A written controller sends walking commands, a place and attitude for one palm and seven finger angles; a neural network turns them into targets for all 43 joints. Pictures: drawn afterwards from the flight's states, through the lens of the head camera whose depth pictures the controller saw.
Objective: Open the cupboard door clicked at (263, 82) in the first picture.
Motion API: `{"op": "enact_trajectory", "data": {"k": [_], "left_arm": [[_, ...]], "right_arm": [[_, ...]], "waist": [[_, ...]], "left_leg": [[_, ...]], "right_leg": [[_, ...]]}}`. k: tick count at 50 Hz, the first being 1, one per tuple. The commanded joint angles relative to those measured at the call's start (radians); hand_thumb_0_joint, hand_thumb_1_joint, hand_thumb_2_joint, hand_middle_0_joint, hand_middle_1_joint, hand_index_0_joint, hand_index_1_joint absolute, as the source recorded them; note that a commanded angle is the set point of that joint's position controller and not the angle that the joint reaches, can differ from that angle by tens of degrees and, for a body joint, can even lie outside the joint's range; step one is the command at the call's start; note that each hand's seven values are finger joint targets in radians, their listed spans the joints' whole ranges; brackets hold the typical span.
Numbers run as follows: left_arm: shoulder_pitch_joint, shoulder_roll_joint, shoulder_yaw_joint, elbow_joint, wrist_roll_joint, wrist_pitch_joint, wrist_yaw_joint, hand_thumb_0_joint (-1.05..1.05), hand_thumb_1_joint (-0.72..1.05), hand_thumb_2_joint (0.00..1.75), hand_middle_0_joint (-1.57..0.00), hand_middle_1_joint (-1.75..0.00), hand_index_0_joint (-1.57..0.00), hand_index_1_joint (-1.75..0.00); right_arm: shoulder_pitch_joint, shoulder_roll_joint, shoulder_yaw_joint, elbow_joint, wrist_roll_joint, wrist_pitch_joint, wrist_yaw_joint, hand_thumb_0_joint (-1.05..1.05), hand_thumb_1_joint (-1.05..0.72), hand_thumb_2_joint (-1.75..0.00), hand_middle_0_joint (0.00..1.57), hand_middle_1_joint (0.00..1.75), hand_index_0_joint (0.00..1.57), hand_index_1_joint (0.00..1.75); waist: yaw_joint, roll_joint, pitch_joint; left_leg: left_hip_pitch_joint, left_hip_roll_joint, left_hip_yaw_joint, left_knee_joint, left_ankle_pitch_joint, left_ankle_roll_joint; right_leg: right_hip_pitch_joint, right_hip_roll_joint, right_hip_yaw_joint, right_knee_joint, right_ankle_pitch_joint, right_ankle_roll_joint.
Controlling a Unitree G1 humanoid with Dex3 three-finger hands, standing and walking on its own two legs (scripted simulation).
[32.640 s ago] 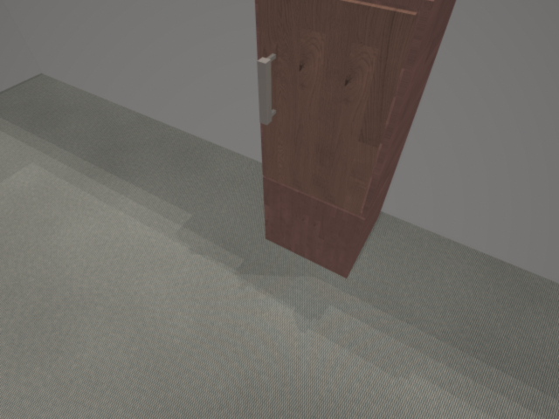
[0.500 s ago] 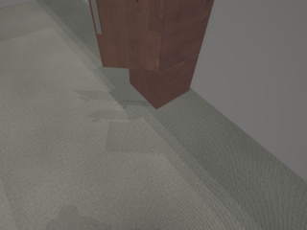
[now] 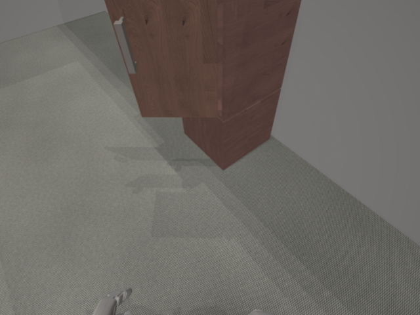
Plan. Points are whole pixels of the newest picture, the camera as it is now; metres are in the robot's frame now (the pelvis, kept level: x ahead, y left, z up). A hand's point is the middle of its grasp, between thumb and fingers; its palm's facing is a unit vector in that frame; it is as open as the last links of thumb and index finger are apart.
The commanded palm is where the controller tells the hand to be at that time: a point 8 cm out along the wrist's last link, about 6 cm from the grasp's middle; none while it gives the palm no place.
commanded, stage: take the last steps up to it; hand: left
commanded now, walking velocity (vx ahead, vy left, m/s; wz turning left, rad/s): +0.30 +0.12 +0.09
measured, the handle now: (127, 46) +0.94 +0.31 +0.03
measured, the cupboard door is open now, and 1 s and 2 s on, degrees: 49 49 49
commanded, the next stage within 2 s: come to a stop and stand still in 0.72 s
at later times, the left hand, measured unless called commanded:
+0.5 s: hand out of the picture +0.09 +0.24 -0.17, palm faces +0.15 -0.97 -0.17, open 7.3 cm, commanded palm none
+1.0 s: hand (126, 196) +0.43 +0.25 -0.14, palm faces +0.00 -0.97 -0.22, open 7.3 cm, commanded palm none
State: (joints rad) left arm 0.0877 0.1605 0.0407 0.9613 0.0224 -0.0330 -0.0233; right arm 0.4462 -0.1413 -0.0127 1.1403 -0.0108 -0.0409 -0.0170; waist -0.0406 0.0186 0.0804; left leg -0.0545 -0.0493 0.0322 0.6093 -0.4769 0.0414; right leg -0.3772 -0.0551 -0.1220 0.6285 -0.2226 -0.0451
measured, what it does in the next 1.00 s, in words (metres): walks ahead: left foot, then right foot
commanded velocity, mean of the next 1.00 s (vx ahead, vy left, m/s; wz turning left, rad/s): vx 0.13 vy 0.07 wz -0.02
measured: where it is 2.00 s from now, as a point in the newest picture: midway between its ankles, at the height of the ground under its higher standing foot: (195, 284)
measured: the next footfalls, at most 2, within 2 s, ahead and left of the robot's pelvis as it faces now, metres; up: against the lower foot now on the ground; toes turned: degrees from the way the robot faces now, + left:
left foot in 0.44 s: +0.27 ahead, +0.18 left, +0.00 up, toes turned +9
right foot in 0.84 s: +0.35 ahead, -0.02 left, +0.00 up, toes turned +0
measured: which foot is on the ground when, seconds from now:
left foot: up 0.00-0.42, down 0.44-0.86, up 0.88-1.00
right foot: down 0.00-0.44, up 0.46-0.82, down 0.84-1.00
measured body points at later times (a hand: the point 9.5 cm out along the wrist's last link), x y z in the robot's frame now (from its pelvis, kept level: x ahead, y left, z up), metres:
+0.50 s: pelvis +0.18 +0.07 +0.00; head +0.21 +0.09 +0.45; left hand +0.09 +0.29 -0.16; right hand +0.31 -0.16 -0.13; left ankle +0.23 +0.17 -0.72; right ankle +0.07 -0.07 -0.68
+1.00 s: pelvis +0.33 +0.08 +0.01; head +0.36 +0.06 +0.46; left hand +0.43 +0.30 -0.13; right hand +0.29 -0.15 -0.15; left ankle +0.29 +0.19 -0.69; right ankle +0.36 -0.02 -0.72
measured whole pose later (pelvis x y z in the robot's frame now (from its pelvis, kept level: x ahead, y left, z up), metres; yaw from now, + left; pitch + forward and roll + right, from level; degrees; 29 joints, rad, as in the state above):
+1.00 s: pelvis +0.33 +0.08 +0.01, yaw +1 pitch -1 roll +1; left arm 0.12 0.16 0.02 1.00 0.02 -0.02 0.03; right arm 0.31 -0.16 -0.02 1.12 0.00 0.02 -0.03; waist -0.04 0.02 0.08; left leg -0.30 0.02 0.07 0.81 -0.50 -0.04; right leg -0.28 -0.04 -0.13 0.53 -0.24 -0.05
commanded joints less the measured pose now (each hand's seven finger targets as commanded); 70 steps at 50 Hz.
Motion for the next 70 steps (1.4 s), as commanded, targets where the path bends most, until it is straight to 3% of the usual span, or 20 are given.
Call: {"op": "enact_trajectory", "data": {"k": [1, 6, 16, 18, 20, 22, 25, 29, 40, 41, 43, 45, 49, 54, 57, 61, 65, 68, 69, 70], "left_arm": [[0.286, 0.213, 0.06, 0.026, -0.011, -0.013, 0.035, 0.0, 0.9, 0.9, -0.2, -0.3, -0.2, -0.3], [0.198, 0.083, 0.028, 0.028, -0.004, -0.044, 0.035, 0.0, 0.9, 0.9, -0.2, -0.3, -0.2, -0.3], [0.287, 0.157, 0.04, 0.101, 0.006, -0.049, 0.029, 0.0, 0.9, 0.9, -0.2, -0.3, -0.2, -0.3], [0.291, 0.162, 0.043, 0.113, 0.006, -0.039, 0.03, 0.0, 0.9, 0.9, -0.2, -0.3, -0.2, -0.3], [0.266, 0.152, 0.043, 0.105, 0.002, -0.029, 0.029, 0.0, 0.9, 0.9, -0.2, -0.3, -0.2, -0.3], [0.276, 0.066, 0.021, 0.05, -0.009, -0.026, 0.02, 0.0, 0.9, 0.9, -0.2, -0.3, -0.2, -0.3], [0.165, 0.075, 0.021, 0.029, -0.004, -0.021, 0.022, 0.0, 0.9, 0.9, -0.2, -0.3, -0.2, -0.3], [0.236, 0.034, 0.017, 0.062, 0.002, 0.002, 0.013, 0.0, 0.9, 0.9, -0.2, -0.3, -0.2, -0.3], [0.161, 0.067, 0.019, 0.025, 0.004, 0.006, 0.013, 0.0, 0.9, 0.9, -0.2, -0.3, -0.2, -0.3], [0.229, 0.108, 0.028, 0.045, 0.005, -0.001, 0.016, 0.0, 0.9, 0.9, -0.2, -0.3, -0.2, -0.3], [0.36, 0.229, 0.04, 0.077, -0.007, -0.011, 0.036, 0.0, 0.9, 0.9, -0.2, -0.3, -0.2, -0.3], [0.211, 0.182, 0.02, 0.047, -0.01, -0.014, 0.059, 0.0, 0.9, 0.9, -0.2, -0.3, -0.2, -0.3], [0.089, 0.163, 0.019, 0.016, -0.006, 0.013, 0.065, 0.0, 0.9, 0.9, -0.2, -0.3, -0.2, -0.3], [0.095, 0.159, 0.034, 0.024, -0.013, 0.036, 0.063, 0.0, 0.9, 0.9, -0.2, -0.3, -0.2, -0.3], [0.119, 0.083, 0.023, -0.008, -0.017, 0.061, 0.063, 0.0, 0.9, 0.9, -0.2, -0.3, -0.2, -0.3], [0.116, 0.082, 0.022, -0.003, -0.015, 0.071, 0.051, 0.0, 0.9, 0.9, -0.2, -0.3, -0.2, -0.3], [0.178, 0.089, 0.018, 0.015, -0.013, 0.057, 0.047, 0.0, 0.9, 0.9, -0.2, -0.3, -0.2, -0.3], [0.184, 0.157, 0.018, 0.018, -0.003, 0.04, 0.054, 0.0, 0.9, 0.9, -0.2, -0.3, -0.2, -0.3], [0.248, 0.148, -0.001, -0.006, 0.006, 0.034, 0.096, 0.0, 0.9, 0.9, -0.2, -0.3, -0.2, -0.3], [0.185, 0.195, 0.009, -0.042, 0.002, 0.017, 0.094, 0.0, 0.9, 0.9, -0.2, -0.3, -0.2, -0.3]], "right_arm": [[-0.102, -0.124, -0.051, -0.104, -0.005, -0.004, 0.005, 0.0, -0.9, -0.9, 0.2, 0.3, 0.2, 0.3], [-0.049, -0.034, -0.044, -0.07, -0.02, 0.035, 0.029, 0.0, -0.9, -0.9, 0.2, 0.3, 0.2, 0.3], [-0.3, -0.062, -0.044, -0.186, -0.013, 0.008, 0.059, 0.0, -0.9, -0.9, 0.2, 0.3, 0.2, 0.3], [-0.299, -0.074, -0.046, -0.19, -0.013, 0.001, 0.058, 0.0, -0.9, -0.9, 0.2, 0.3, 0.2, 0.3], [-0.141, -0.13, -0.056, -0.141, -0.018, -0.011, 0.043, 0.0, -0.9, -0.9, 0.2, 0.3, 0.2, 0.3], [0.091, -0.308, -0.095, -0.098, -0.03, -0.011, 0.012, 0.0, -0.9, -0.9, 0.2, 0.3, 0.2, 0.3], [-0.062, -0.21, -0.064, -0.138, -0.018, -0.012, -0.003, 0.0, -0.9, -0.9, 0.2, 0.3, 0.2, 0.3], [-0.123, -0.151, -0.041, -0.136, -0.016, -0.038, -0.009, 0.0, -0.9, -0.9, 0.2, 0.3, 0.2, 0.3], [-0.086, -0.148, -0.032, -0.075, -0.015, -0.012, -0.007, 0.0, -0.9, -0.9, 0.2, 0.3, 0.2, 0.3], [-0.093, -0.131, -0.027, -0.073, -0.009, -0.012, -0.006, 0.0, -0.9, -0.9, 0.2, 0.3, 0.2, 0.3], [-0.078, -0.108, -0.023, -0.106, 0.002, -0.001, -0.004, 0.0, -0.9, -0.9, 0.2, 0.3, 0.2, 0.3], [-0.098, -0.088, -0.019, -0.083, 0.009, 0.029, -0.017, 0.0, -0.9, -0.9, 0.2, 0.3, 0.2, 0.3], [-0.048, -0.043, -0.018, -0.042, 0.013, 0.065, -0.011, 0.0, -0.9, -0.9, 0.2, 0.3, 0.2, 0.3], [-0.049, -0.069, -0.037, -0.053, 0.0, 0.072, -0.01, 0.0, -0.9, -0.9, 0.2, 0.3, 0.2, 0.3], [-0.111, -0.187, -0.055, -0.116, -0.015, 0.063, -0.019, 0.0, -0.9, -0.9, 0.2, 0.3, 0.2, 0.3], [-0.17, -0.176, -0.052, -0.137, -0.022, 0.048, -0.038, 0.0, -0.9, -0.9, 0.2, 0.3, 0.2, 0.3], [-0.184, -0.211, -0.068, -0.143, -0.01, 0.048, -0.035, 0.0, -0.9, -0.9, 0.2, 0.3, 0.2, 0.3], [-0.194, -0.148, -0.059, -0.154, 0.007, 0.053, -0.023, 0.0, -0.9, -0.9, 0.2, 0.3, 0.2, 0.3], [-0.267, -0.169, -0.058, -0.231, 0.014, 0.034, -0.018, 0.0, -0.9, -0.9, 0.2, 0.3, 0.2, 0.3], [-0.194, -0.121, -0.049, -0.238, 0.006, 0.045, -0.003, 0.0, -0.9, -0.9, 0.2, 0.3, 0.2, 0.3]], "waist": [[0.137, -0.171, -0.028], [0.03, -0.153, -0.02], [0.085, -0.185, -0.006], [0.072, -0.168, -0.004], [-0.01, -0.086, -0.056], [-0.084, 0.276, -0.202], [-0.028, 0.158, -0.091], [0.05, 0.045, -0.075], [0.08, 0.031, -0.023], [0.113, -0.027, -0.046], [0.13, -0.245, -0.103], [0.076, -0.227, -0.108], [0.025, -0.151, -0.143], [0.021, -0.11, -0.112], [0.046, 0.12, -0.07], [0.04, 0.178, -0.098], [0.045, 0.096, -0.174], [0.025, -0.063, -0.132], [0.048, -0.014, -0.11], [-0.004, -0.07, -0.18]], "left_leg": [[-0.591, 0.099, -0.087, 0.653, 0.004, -0.011], [-0.462, 0.157, -0.019, 0.45, 0.242, -0.065], [-0.436, 0.117, 0.061, 0.026, 0.269, -0.069], [-0.325, 0.094, 0.086, -0.05, 0.263, -0.056], [-0.039, 0.071, 0.103, -0.163, 0.265, -0.037], [0.256, 0.436, -0.382, -0.295, 0.289, 0.134], [-0.003, 0.428, -0.32, -0.375, 0.199, 0.163], [-0.086, 0.355, -0.103, -0.401, 0.47, 0.138], [-0.177, 0.263, 0.01, -0.231, 0.489, 0.076], [-0.253, 0.204, 0.047, -0.109, 0.421, 0.034], [-0.445, 0.046, 0.113, 0.266, -0.134, -0.062], [-0.37, 0.112, -0.034, 0.334, -0.126, -0.072], [-0.245, 0.087, 0.025, 0.14, 0.041, -0.086], [-0.149, 0.095, 0.036, -0.123, 0.307, -0.081], [-0.278, 0.354, -0.209, -0.265, 0.633, 0.079], [-0.158, 0.362, -0.202, -0.251, 0.841, 0.15], [-0.056, 0.32, -0.14, -0.163, 0.873, 0.105], [-0.185, 0.167, -0.029, -0.091, 0.42, -0.022], [-0.127, 0.154, 0.033, 0.029, 0.437, -0.056], [-0.214, 0.119, 0.018, 0.011, 0.229, -0.037]], "right_leg": [[0.35, -0.434, 0.612, -0.457, -0.302, -0.168], [0.127, -0.255, 0.172, -0.49, -0.043, -0.068], [0.288, -0.27, 0.106, -0.41, 0.159, -0.073], [0.25, -0.264, 0.101, -0.36, 0.139, -0.056], [0.128, -0.197, 0.029, -0.149, 0.167, -0.022], [-0.205, 0.011, -0.059, 0.408, -0.373, 0.047], [-0.3, -0.073, 0.103, 0.673, -0.215, 0.016], [-0.193, -0.088, 0.09, 0.508, -0.119, 0.04], [0.193, 0.009, -0.001, -0.073, 0.033, 0.023], [0.334, -0.026, 0.064, -0.134, 0.095, 0.004], [0.474, -0.401, 0.454, -0.293, 0.524, -0.198], [0.308, -0.371, 0.376, -0.293, 0.693, -0.217], [0.224, -0.238, 0.129, -0.243, 0.679, -0.138], [0.154, -0.191, 0.133, -0.156, 0.439, -0.063], [0.135, 0.01, 0.021, 0.019, -0.129, 0.04], [0.034, 0.025, 0.107, 0.221, -0.32, 0.037], [0.138, 0.036, 0.076, -0.06, -0.101, 0.044], [0.212, -0.108, 0.239, -0.242, 0.257, -0.013], [0.128, -0.121, 0.309, -0.215, 0.634, 0.006], [0.223, -0.134, 0.279, -0.16, 0.494, -0.035]]}}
